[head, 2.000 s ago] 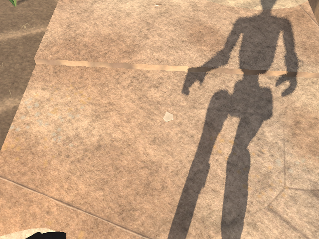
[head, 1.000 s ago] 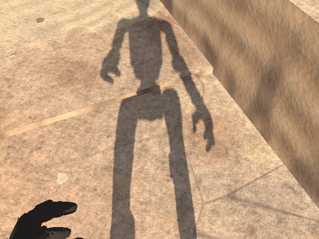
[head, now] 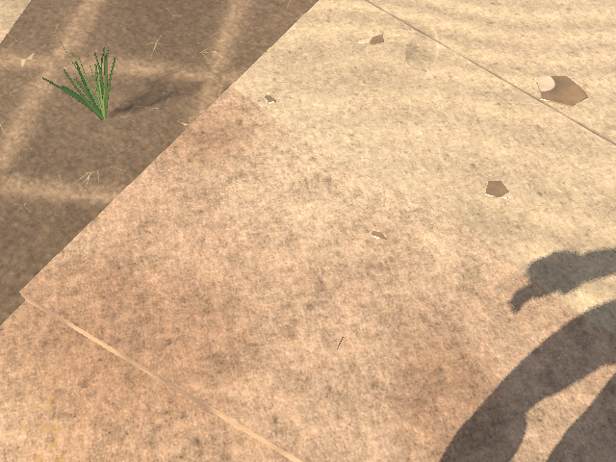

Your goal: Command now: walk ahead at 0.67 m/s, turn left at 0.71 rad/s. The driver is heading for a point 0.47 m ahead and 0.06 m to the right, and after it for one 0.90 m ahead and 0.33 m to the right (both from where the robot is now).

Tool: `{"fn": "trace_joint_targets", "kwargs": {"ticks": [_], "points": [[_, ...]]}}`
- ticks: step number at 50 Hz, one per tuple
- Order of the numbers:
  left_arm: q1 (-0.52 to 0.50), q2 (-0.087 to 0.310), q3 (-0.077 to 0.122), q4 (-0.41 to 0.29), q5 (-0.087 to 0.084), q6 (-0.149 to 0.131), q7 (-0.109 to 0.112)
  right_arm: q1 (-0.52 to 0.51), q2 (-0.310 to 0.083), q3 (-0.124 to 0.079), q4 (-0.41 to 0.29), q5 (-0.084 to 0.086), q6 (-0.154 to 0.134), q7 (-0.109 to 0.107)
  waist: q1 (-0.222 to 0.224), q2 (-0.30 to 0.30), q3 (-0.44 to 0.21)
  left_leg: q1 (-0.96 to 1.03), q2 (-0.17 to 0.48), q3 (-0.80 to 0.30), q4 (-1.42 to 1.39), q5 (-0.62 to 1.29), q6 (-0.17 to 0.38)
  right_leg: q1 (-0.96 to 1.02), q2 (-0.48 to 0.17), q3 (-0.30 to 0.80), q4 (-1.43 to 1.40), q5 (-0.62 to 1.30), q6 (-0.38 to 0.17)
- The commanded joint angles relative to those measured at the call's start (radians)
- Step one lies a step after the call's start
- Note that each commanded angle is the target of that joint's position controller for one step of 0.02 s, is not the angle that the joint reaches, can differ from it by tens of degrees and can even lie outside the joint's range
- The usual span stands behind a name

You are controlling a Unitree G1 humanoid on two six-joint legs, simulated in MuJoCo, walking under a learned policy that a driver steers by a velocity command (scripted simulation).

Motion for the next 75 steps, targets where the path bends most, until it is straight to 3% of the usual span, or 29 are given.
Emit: {"fn": "trace_joint_targets", "kwargs": {"ticks": [1, 2, 3, 4, 12, 13, 14, 15, 18, 24, 29, 30, 31, 33, 35, 40, 47, 49, 50, 51, 52, 53, 58, 67, 69, 70, 71, 72, 75], "points": [[0.199, 0.015, 0.000, 0.050, -0.015, -0.036, -0.013, -0.054, 0.038, 0.025, -0.112, -0.027, 0.016, 0.020, 0.047, -0.120, -0.065, -0.306, 0.086, -0.025, -0.008, -0.008, -0.042, 0.309, -0.257, 0.243, -0.207, 0.574, -0.148], [0.212, 0.026, 0.003, 0.072, -0.030, -0.050, -0.023, -0.065, 0.057, 0.033, -0.129, -0.028, 0.021, 0.022, 0.032, -0.135, -0.064, -0.322, 0.072, -0.024, -0.053, -0.020, -0.048, 0.310, -0.253, 0.195, -0.209, 0.716, -0.145], [0.059, 0.060, 0.024, 0.028, -0.080, -0.057, -0.009, -0.051, 0.070, 0.034, -0.146, 0.094, 0.008, 0.007, -0.005, -0.187, -0.041, -0.335, 0.113, -0.045, -0.128, 0.007, -0.061, 0.304, -0.221, 0.146, -0.237, 0.665, -0.148], [0.005, 0.076, 0.025, 0.015, -0.089, -0.059, 0.001, -0.107, 0.060, 0.047, -0.163, 0.093, 0.000, 0.007, -0.005, -0.161, -0.024, -0.308, 0.105, -0.015, -0.250, 0.055, -0.073, 0.238, -0.210, 0.102, -0.279, 0.652, -0.151], [0.105, 0.190, 0.043, 0.079, -0.116, -0.047, -0.007, -0.031, -0.028, 0.028, -0.136, -0.020, -0.014, 0.015, -0.110, -0.070, -0.165, 0.348, 0.022, 0.081, -0.837, 0.579, 0.030, 0.180, -0.118, -0.007, 0.032, 0.864, -0.100], [0.204, 0.123, 0.014, 0.080, -0.092, -0.044, -0.022, 0.034, -0.108, 0.004, -0.111, -0.044, -0.008, -0.004, -0.090, 0.045, -0.266, 0.681, 0.206, -0.064, -0.739, 1.080, 0.125, -0.071, -0.059, -0.004, 0.356, 0.524, -0.038], [0.249, 0.071, -0.010, 0.081, -0.064, -0.050, -0.036, 0.079, -0.093, 0.025, -0.122, -0.055, 0.004, -0.027, -0.086, 0.191, -0.431, 0.863, 0.508, -0.326, -0.665, 1.675, 0.281, -0.270, 0.073, 0.051, 0.759, -0.529, 0.019], [0.290, 0.135, 0.013, 0.101, -0.105, -0.038, -0.042, 0.103, -0.086, 0.023, -0.138, -0.040, 0.017, -0.034, -0.104, 0.129, -0.556, 0.839, 0.590, -0.344, -0.659, 1.662, 0.340, -0.298, 0.057, 0.220, 0.934, -0.589, 0.024], [0.136, 0.121, 0.032, 0.052, -0.113, 0.036, 0.005, -0.114, 0.011, 0.034, -0.135, 0.032, 0.027, -0.041, 0.002, -0.004, -0.220, 0.404, 0.418, -0.160, -0.884, 0.770, 0.194, -0.362, -0.061, 0.095, 0.806, -0.420, 0.073], [0.127, 0.018, 0.027, -0.050, -0.077, 0.109, 0.023, -0.286, -0.001, 0.012, -0.122, 0.008, 0.025, -0.066, 0.110, 0.102, -0.134, 0.082, 0.373, 0.121, -1.000, 0.524, 0.097, -0.153, -0.106, 0.058, 0.512, -0.147, 0.076], [0.143, 0.080, 0.061, -0.067, -0.079, 0.111, -0.026, -0.229, 0.001, 0.000, -0.080, 0.041, 0.049, -0.063, 0.105, 0.077, -0.156, 0.145, 0.372, 0.216, -0.830, 0.452, 0.025, 0.029, 0.000, -0.079, 0.247, 0.003, -0.039], [0.162, 0.129, 0.085, -0.068, -0.069, 0.111, -0.017, -0.167, 0.029, 0.004, -0.061, 0.043, 0.052, -0.060, 0.102, -0.031, -0.124, 0.100, 0.301, 0.259, -0.674, 0.324, -0.044, 0.081, 0.022, -0.008, 0.122, 0.135, -0.094], [0.162, 0.304, 0.131, -0.110, -0.061, 0.104, 0.000, -0.144, 0.040, 0.005, -0.108, 0.017, 0.058, -0.059, 0.087, -0.430, -0.094, -0.193, 0.092, 0.299, -0.312, -0.122, -0.176, 0.186, -0.219, 0.510, -0.120, 0.381, -0.299], [0.133, 0.257, 0.110, -0.151, -0.020, 0.051, -0.017, -0.207, 0.013, 0.000, -0.122, 0.037, 0.046, -0.040, 0.102, -0.281, -0.245, -0.303, 0.029, -0.058, 0.045, -0.292, -0.138, 0.248, -0.303, 0.697, -0.198, 0.204, -0.397], [0.053, 0.180, 0.100, -0.164, -0.076, 0.044, -0.005, -0.219, 0.011, -0.001, -0.116, 0.027, 0.031, -0.048, 0.061, -0.137, -0.165, -0.323, 0.071, -0.073, -0.042, -0.154, -0.112, 0.190, -0.210, 0.555, -0.150, 0.155, -0.292], [0.006, 0.146, 0.103, -0.213, -0.081, 0.091, 0.038, -0.239, 0.049, 0.011, -0.121, 0.034, 0.021, -0.040, 0.029, -0.123, -0.189, -0.191, 0.025, -0.062, -0.384, -0.060, -0.160, 0.169, -0.112, 0.462, -0.142, 0.253, -0.257], [-0.045, 0.145, 0.097, -0.234, -0.095, 0.100, 0.028, -0.144, 0.031, 0.000, -0.110, 0.069, -0.017, -0.004, -0.015, -0.192, -0.124, 0.163, 0.023, -0.038, -0.770, 0.036, -0.146, -0.157, -0.049, 0.556, -0.207, -0.439, -0.205], [-0.093, 0.067, 0.071, -0.265, -0.099, 0.094, 0.017, 0.123, -0.050, -0.036, -0.041, 0.054, -0.026, -0.015, -0.118, -0.045, -0.198, 0.563, 0.215, -0.182, -0.921, -0.058, -0.066, -0.453, 0.084, 0.351, 0.125, -0.448, -0.084], [-0.043, 0.003, 0.046, -0.316, -0.121, 0.077, 0.002, 0.051, -0.137, -0.049, -0.066, 0.012, -0.031, -0.013, -0.026, 0.244, -0.167, 0.552, 0.465, -0.594, -1.052, -0.369, 0.053, -0.637, 0.122, 0.228, 0.405, -0.294, -0.064], [-0.020, 0.076, 0.054, -0.303, -0.114, 0.061, -0.010, -0.087, -0.091, -0.041, -0.124, 0.005, -0.042, -0.022, 0.014, 0.220, -0.098, 0.479, 0.502, -0.596, -1.067, -0.364, 0.081, -0.678, 0.009, 0.207, 0.551, -0.198, -0.043], [-0.155, 0.156, 0.084, -0.283, -0.002, 0.080, -0.038, -0.075, -0.033, -0.017, -0.134, -0.049, -0.022, -0.033, -0.033, 0.023, -0.069, 0.374, 0.462, -0.467, -1.104, -0.285, 0.050, -0.605, 0.055, 0.142, 0.589, -0.125, -0.032], [-0.108, 0.140, 0.090, -0.265, 0.002, 0.095, -0.059, -0.106, -0.030, -0.012, -0.131, -0.050, -0.019, -0.038, 0.022, 0.023, -0.098, 0.355, 0.376, -0.282, -1.087, -0.020, -0.006, -0.515, 0.078, 0.114, 0.684, -0.061, -0.011], [-0.097, 0.121, 0.072, -0.249, -0.040, 0.140, -0.126, -0.018, -0.037, -0.007, -0.114, -0.022, -0.029, -0.036, 0.016, 0.095, -0.071, 0.330, 0.322, -0.033, -1.132, -0.090, -0.043, -0.490, 0.029, 0.066, 0.761, 0.036, 0.000], [-0.162, 0.100, 0.039, -0.226, -0.022, 0.089, -0.107, 0.128, -0.094, -0.017, -0.005, -0.005, -0.019, -0.025, 0.008, 0.149, 0.039, 0.193, 0.338, 0.042, -1.112, 0.239, 0.048, 0.051, 0.062, -0.068, 0.046, -0.252, -0.091], [0.187, 0.134, 0.066, -0.104, -0.009, 0.047, -0.073, 0.129, -0.073, -0.002, -0.005, 0.024, -0.022, 0.000, 0.180, -0.013, -0.130, -0.021, 0.237, 0.112, -0.588, 0.539, 0.062, 0.553, 0.083, -0.035, -0.072, -0.136, -0.121], [0.351, 0.213, 0.070, -0.090, 0.013, 0.031, -0.057, 0.059, 0.068, 0.034, -0.068, 0.002, -0.030, 0.007, 0.227, -0.237, -0.233, -0.284, 0.141, 0.094, -0.198, -0.130, 0.044, 0.744, -0.242, 0.340, -0.152, -0.506, -0.123], [0.361, 0.302, 0.087, -0.107, 0.001, 0.020, -0.030, -0.051, 0.071, 0.033, -0.144, 0.035, -0.038, -0.003, 0.260, -0.342, -0.197, -0.536, 0.018, -0.012, -0.014, -0.168, 0.030, 0.687, -0.387, 0.677, -0.301, -0.473, -0.134], [0.325, 0.229, 0.072, -0.086, 0.001, 0.015, -0.021, -0.099, 0.015, 0.019, -0.149, 0.026, -0.034, -0.003, 0.220, -0.158, -0.114, -0.576, 0.101, -0.085, 0.055, -0.053, 0.034, 0.602, -0.371, 0.572, -0.271, -0.408, -0.143], [0.156, 0.106, 0.030, -0.085, -0.024, 0.001, -0.024, 0.012, 0.020, 0.019, -0.066, 0.010, -0.004, 0.035, 0.073, -0.144, -0.006, -0.452, 0.187, -0.011, 0.005, 0.107, -0.027, 0.364, -0.244, 0.237, -0.339, -0.177, -0.103]]}}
